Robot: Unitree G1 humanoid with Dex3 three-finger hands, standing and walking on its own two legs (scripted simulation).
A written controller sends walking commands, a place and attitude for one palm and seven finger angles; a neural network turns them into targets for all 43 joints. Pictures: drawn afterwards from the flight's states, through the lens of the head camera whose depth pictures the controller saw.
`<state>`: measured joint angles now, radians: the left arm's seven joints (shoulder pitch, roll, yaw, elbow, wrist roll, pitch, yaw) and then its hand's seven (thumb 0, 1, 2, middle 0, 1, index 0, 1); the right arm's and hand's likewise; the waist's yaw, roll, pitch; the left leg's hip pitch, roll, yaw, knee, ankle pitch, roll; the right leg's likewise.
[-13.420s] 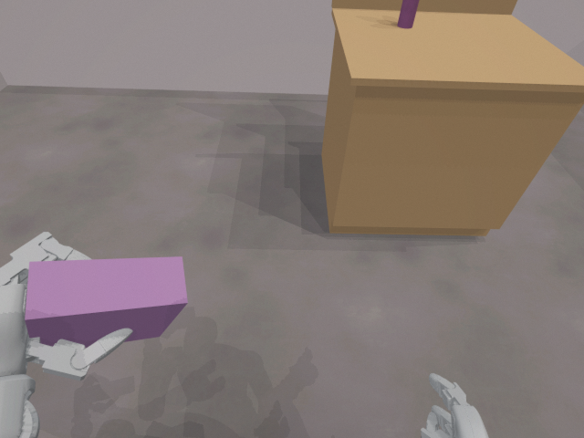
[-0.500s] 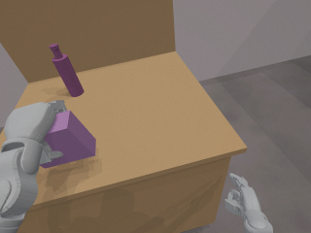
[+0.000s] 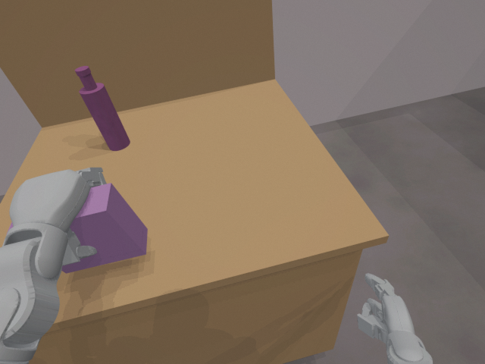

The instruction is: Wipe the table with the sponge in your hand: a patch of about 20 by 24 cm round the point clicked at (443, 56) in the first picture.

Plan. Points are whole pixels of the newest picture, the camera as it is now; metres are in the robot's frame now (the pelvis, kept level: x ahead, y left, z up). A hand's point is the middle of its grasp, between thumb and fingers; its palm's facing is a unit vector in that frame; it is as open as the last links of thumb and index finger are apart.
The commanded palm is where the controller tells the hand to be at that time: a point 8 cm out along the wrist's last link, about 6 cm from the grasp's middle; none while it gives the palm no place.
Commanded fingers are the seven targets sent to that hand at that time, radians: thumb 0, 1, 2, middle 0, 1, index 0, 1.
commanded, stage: move the sponge above the wiping area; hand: left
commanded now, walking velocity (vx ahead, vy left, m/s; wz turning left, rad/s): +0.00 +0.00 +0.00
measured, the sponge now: (94, 238) +0.23 +0.29 +0.12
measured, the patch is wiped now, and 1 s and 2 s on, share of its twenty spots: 0.00 0.00 0.00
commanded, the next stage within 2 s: none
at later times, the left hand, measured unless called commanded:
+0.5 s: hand (70, 222) +0.24 +0.32 +0.15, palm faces +0.06 -0.04 -1.00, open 9.5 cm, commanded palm +0.21 +0.31 +0.23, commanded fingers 0.00 0.10 1.30 -1.20 -1.60 -1.20 -1.60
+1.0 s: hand (75, 219) +0.25 +0.32 +0.15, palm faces +0.04 -0.03 -1.00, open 9.5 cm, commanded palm +0.22 +0.31 +0.22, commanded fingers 0.00 0.10 1.30 -1.20 -1.60 -1.20 -1.60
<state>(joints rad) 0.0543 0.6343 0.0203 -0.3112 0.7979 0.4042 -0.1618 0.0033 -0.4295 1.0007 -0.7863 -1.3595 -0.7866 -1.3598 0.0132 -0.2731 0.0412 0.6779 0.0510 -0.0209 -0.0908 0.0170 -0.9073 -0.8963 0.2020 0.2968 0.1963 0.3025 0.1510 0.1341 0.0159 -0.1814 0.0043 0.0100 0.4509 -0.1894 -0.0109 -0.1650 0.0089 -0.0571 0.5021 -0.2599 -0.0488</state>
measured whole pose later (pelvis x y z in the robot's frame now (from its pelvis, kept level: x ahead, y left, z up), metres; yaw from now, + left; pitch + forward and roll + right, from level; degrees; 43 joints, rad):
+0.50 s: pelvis +0.00 +0.01 +0.00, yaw +1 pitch -5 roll +0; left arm 0.02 0.63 0.02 -0.20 0.82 0.33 -0.15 0.00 -0.43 1.00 -0.79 -1.36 -0.79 -1.36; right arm 0.02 -0.26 0.05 0.69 0.05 -0.03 -0.10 0.02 -0.91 -0.90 0.20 0.30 0.20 0.30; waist 0.15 0.12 0.03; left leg -0.18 0.00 0.00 0.44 -0.18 0.00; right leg -0.14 0.00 -0.07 0.47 -0.24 -0.04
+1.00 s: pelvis +0.01 +0.01 +0.00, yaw +1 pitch -4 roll +0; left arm -0.01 0.61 0.01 -0.13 0.85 0.34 -0.12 0.00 -0.43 1.00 -0.79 -1.36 -0.79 -1.36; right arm 0.03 -0.26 0.05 0.70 0.05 -0.01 -0.08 0.02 -0.91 -0.90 0.20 0.30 0.20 0.31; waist 0.14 0.12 0.02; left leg -0.17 -0.01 0.00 0.42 -0.18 0.00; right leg -0.14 0.00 -0.06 0.44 -0.24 -0.03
